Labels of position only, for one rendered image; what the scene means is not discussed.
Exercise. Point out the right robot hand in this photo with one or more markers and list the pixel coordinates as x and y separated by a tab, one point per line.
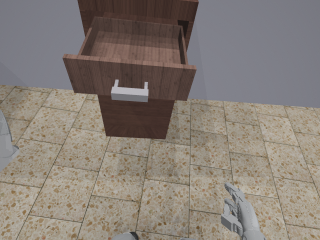
243	217

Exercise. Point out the robot right forearm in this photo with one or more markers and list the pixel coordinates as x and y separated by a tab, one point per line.
253	235

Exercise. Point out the left robot hand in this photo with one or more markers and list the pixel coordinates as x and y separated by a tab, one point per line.
7	151

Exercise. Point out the drawer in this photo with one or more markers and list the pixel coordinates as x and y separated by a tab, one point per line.
133	52

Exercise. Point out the handle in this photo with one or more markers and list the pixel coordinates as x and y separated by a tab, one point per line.
129	94

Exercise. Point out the cabinet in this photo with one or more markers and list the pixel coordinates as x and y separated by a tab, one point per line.
135	119

